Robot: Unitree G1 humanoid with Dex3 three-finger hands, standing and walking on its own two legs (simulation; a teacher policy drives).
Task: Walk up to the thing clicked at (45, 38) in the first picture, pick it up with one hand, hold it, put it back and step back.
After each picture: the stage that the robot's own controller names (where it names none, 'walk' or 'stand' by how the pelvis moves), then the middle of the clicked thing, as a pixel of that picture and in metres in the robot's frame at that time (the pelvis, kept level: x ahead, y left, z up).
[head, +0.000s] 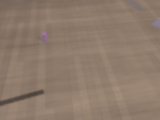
stand; (44, 37) +1.57 +0.51 -0.72
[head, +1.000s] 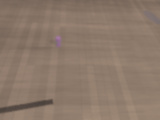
walk; (58, 41) +1.48 +0.25 -0.70
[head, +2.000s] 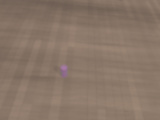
walk; (64, 71) +0.96 +0.16 -0.72
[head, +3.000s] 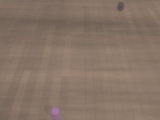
walk; (56, 114) +0.55 +0.21 -0.71
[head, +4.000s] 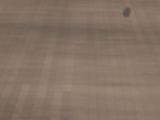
stand; out of the picture +0.37 +0.21 -0.72
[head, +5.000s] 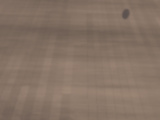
walk; out of the picture +0.36 +0.21 -0.72
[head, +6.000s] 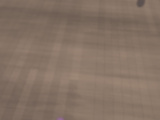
stand; out of the picture +0.39 +0.18 -0.70
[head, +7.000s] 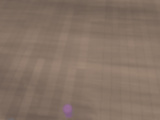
walk; (68, 111) +0.46 +0.14 -0.67
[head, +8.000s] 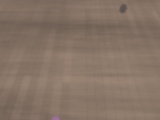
stand; out of the picture +0.48 +0.22 -0.72
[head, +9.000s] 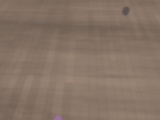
stand; out of the picture +0.49 +0.20 -0.73
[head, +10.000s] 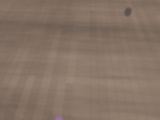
stand; out of the picture +0.49 +0.20 -0.73
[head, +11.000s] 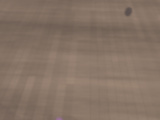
stand; out of the picture +0.48 +0.20 -0.73
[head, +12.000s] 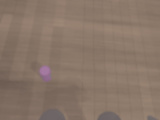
go down; (45, 73) +0.53 +0.21 -0.50
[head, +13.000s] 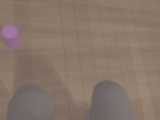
go down; (11, 37) +0.55 +0.26 -0.29
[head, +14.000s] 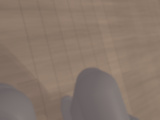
close in; out of the picture +0.53 +0.31 -0.25
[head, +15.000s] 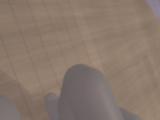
close; out of the picture +0.52 +0.33 -0.24
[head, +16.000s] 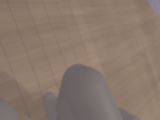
close; out of the picture +0.49 +0.32 -0.25
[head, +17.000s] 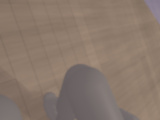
lift; out of the picture +0.43 +0.29 -0.28
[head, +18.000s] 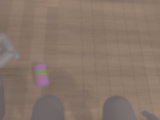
lift; (41, 75) +0.46 +0.22 -0.42
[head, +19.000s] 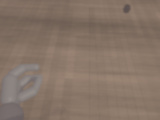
lift; out of the picture +0.41 +0.20 -0.70
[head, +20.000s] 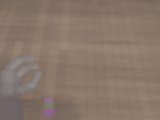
close; (49, 107) +0.42 +0.22 -0.62
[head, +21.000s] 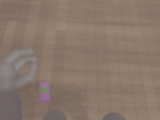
close; (44, 92) +0.44 +0.24 -0.53
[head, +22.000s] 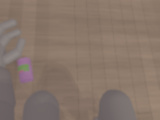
close in; (25, 70) +0.46 +0.26 -0.38
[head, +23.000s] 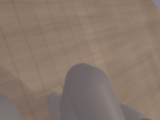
close in; out of the picture +0.42 +0.34 -0.27
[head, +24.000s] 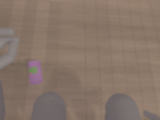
hold; (35, 72) +0.46 +0.27 -0.40
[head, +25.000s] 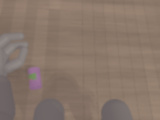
hold; (34, 78) +0.45 +0.26 -0.45
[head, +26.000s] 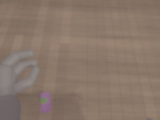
close; (45, 102) +0.43 +0.25 -0.57
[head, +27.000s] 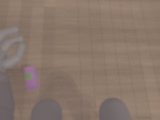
close in; (30, 77) +0.45 +0.27 -0.45
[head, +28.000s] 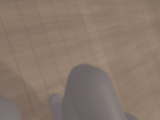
close in; out of the picture +0.42 +0.35 -0.27
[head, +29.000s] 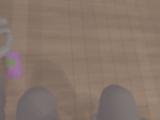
close; (14, 65) +0.46 +0.29 -0.33
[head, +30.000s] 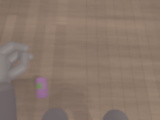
close; (41, 87) +0.45 +0.26 -0.51
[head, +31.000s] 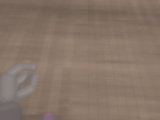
close; out of the picture +0.42 +0.25 -0.68
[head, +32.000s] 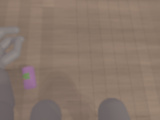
hold; (29, 77) +0.46 +0.27 -0.45
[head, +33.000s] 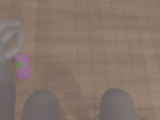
hold; (22, 66) +0.47 +0.27 -0.38
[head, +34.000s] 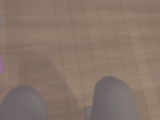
close; out of the picture +0.46 +0.30 -0.30
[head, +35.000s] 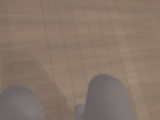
hold; out of the picture +0.45 +0.32 -0.29
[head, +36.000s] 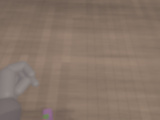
crouch; (47, 118) +0.43 +0.24 -0.64
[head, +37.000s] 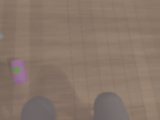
crouch; (19, 71) +0.46 +0.27 -0.43
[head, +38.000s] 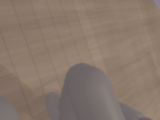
lower; out of the picture +0.43 +0.35 -0.27
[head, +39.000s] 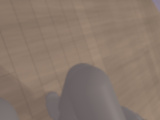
lower; out of the picture +0.43 +0.35 -0.27
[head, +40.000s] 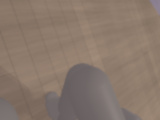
lower; out of the picture +0.43 +0.35 -0.27
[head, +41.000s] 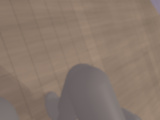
loosen; out of the picture +0.43 +0.35 -0.27
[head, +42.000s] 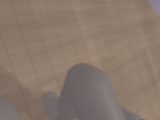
withdraw; out of the picture +0.43 +0.35 -0.28
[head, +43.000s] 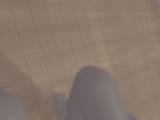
stand; out of the picture +0.45 +0.33 -0.28
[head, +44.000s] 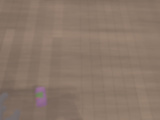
stand; (41, 96) +0.45 +0.25 -0.58
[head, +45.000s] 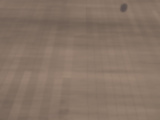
stand; out of the picture +0.43 +0.24 -0.69
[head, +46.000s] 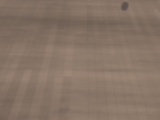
withdraw; out of the picture +0.43 +0.24 -0.69
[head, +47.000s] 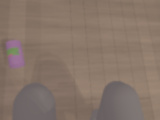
lower; (15, 54) +0.49 +0.28 -0.33
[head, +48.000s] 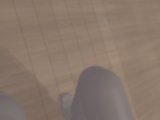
hold; out of the picture +0.45 +0.33 -0.27
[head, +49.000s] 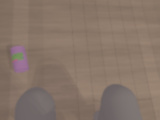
stand; (19, 59) +0.48 +0.28 -0.35
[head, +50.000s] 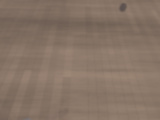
withdraw; out of the picture +0.44 +0.22 -0.68
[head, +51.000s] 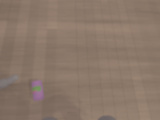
withdraw; (37, 90) +0.46 +0.24 -0.57
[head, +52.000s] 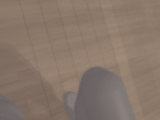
rise; out of the picture +0.47 +0.32 -0.28
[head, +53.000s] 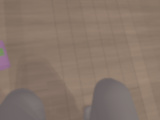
stand; out of the picture +0.48 +0.29 -0.32
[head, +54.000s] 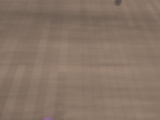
withdraw; out of the picture +0.45 +0.21 -0.67
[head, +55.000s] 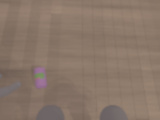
withdraw; (40, 77) +0.48 +0.24 -0.50
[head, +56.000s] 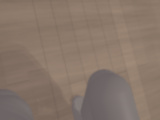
lower; out of the picture +0.48 +0.31 -0.28
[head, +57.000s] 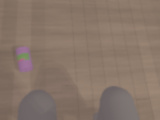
stand; (24, 59) +0.51 +0.26 -0.37
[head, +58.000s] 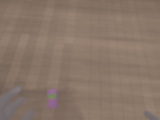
withdraw; (52, 98) +0.47 +0.22 -0.59
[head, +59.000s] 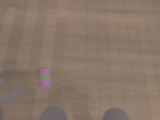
withdraw; (45, 79) +0.49 +0.23 -0.51
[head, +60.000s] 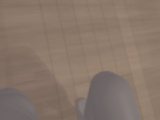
hold; out of the picture +0.49 +0.29 -0.28
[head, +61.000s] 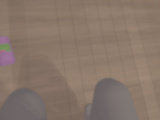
lower; (4, 51) +0.50 +0.28 -0.33
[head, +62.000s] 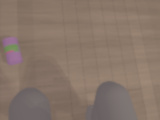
lower; (12, 51) +0.50 +0.27 -0.36
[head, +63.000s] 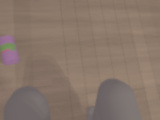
stand; (8, 50) +0.51 +0.27 -0.32
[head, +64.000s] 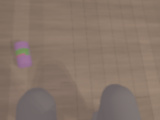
stand; (23, 54) +0.51 +0.25 -0.35
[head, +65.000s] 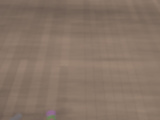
stand; (51, 119) +0.46 +0.22 -0.67
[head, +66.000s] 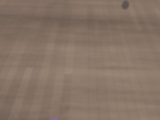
stand; out of the picture +0.46 +0.21 -0.69
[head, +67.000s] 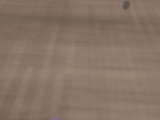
stand; out of the picture +0.46 +0.21 -0.69
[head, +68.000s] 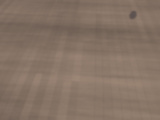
stand; out of the picture +0.47 +0.20 -0.75
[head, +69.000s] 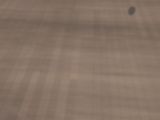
stand; out of the picture +0.45 +0.20 -0.75
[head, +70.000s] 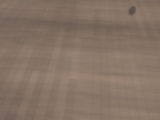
walk; out of the picture +0.45 +0.20 -0.75
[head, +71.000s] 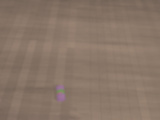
walk; (60, 93) +0.59 +0.18 -0.72
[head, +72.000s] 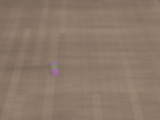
walk; (54, 69) +0.85 +0.29 -0.72
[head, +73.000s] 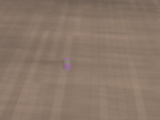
stand; (67, 63) +1.08 +0.21 -0.73
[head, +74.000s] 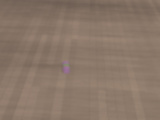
stand; (66, 67) +1.08 +0.20 -0.75
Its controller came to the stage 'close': yes
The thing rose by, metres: 0.01
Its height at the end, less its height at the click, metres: -0.02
